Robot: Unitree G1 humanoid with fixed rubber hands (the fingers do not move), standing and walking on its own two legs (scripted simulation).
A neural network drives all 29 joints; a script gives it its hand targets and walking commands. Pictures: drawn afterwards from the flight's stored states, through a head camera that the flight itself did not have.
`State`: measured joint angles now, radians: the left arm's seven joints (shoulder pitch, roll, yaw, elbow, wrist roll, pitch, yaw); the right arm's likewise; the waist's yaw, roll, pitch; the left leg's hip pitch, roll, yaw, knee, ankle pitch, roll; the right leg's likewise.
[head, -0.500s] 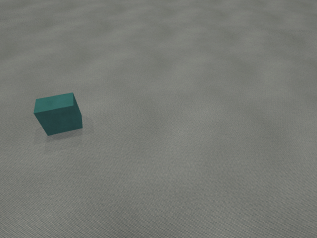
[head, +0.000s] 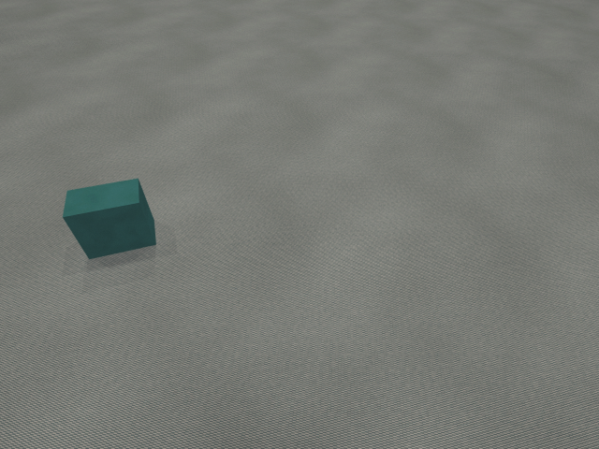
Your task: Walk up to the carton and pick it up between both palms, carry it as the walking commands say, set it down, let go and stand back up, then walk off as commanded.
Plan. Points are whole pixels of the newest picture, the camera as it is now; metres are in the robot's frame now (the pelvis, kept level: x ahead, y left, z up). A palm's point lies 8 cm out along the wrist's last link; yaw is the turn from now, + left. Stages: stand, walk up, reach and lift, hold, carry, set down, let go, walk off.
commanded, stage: walk up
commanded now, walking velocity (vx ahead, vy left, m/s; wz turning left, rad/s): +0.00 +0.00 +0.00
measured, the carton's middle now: (113, 218) +1.15 +0.86 -0.64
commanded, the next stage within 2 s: none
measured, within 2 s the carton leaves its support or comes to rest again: neither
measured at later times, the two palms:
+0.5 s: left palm out of the picture -0.02 +0.41 -0.16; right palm (359, 413) +0.23 -0.08 -0.12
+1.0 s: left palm (18, 336) +0.34 +0.52 -0.13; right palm (314, 342) +0.37 -0.01 -0.16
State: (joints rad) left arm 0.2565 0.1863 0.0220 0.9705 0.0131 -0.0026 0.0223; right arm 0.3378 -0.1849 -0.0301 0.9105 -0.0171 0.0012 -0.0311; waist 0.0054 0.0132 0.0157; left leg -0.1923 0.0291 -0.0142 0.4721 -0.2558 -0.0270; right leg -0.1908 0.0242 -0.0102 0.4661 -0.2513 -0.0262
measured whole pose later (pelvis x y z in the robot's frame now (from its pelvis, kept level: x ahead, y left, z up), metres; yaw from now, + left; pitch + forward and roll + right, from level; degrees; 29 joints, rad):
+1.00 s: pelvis +0.31 +0.23 -0.03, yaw +28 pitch +2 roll +0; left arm 0.06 0.20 0.04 0.87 0.04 -0.08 0.00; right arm 0.43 -0.22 -0.07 1.03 -0.01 -0.05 0.00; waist -0.03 0.04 0.07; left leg -0.12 -0.01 -0.06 0.97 -0.50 0.02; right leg -0.50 -0.05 -0.17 0.67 -0.20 -0.06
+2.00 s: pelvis +0.63 +0.50 +0.00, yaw +32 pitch -1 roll -1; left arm 0.14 0.19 0.06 0.98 0.02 0.02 -0.03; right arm 0.44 -0.14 -0.03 1.05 -0.03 -0.08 -0.02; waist -0.06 -0.03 0.04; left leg -0.01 0.09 0.13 0.34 -0.31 -0.05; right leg -0.44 -0.08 -0.12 0.64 -0.16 0.03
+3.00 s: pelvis +0.59 +0.53 +0.02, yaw +35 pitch +1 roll -3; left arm 0.22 0.26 0.07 1.07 0.03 0.03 -0.02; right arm 0.44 -0.15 -0.03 1.07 -0.03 -0.06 -0.04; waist -0.05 -0.03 0.01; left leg -0.10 0.07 0.06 0.26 -0.18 0.01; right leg -0.37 -0.02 -0.04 0.83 -0.26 0.04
